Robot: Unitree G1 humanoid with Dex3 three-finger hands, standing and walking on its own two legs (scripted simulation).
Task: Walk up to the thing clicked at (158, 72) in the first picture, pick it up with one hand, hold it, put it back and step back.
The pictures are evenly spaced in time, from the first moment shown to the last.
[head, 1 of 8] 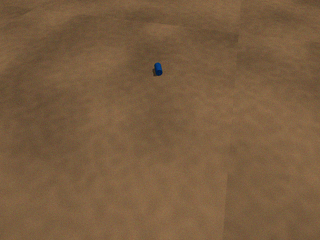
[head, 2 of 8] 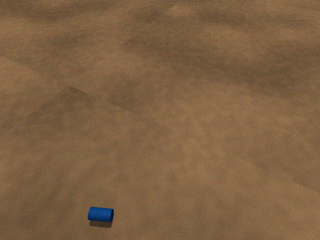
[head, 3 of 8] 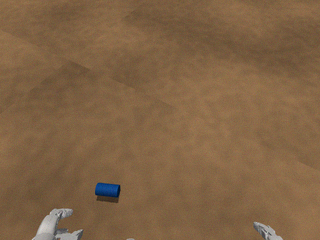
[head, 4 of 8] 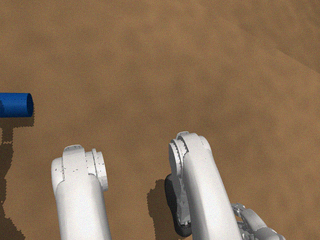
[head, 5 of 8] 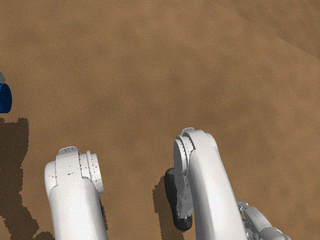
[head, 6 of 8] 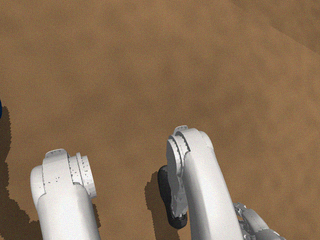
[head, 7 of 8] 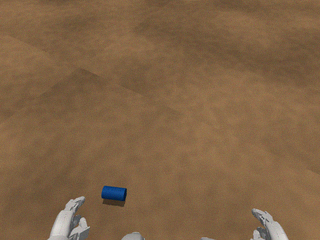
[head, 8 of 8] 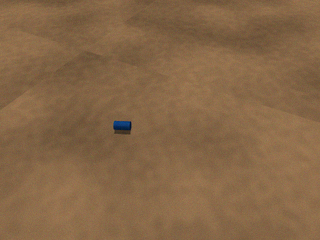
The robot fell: no
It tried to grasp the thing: yes
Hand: left
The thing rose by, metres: 0.66
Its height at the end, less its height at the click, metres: +0.00
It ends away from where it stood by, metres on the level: 0.01
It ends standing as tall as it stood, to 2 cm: yes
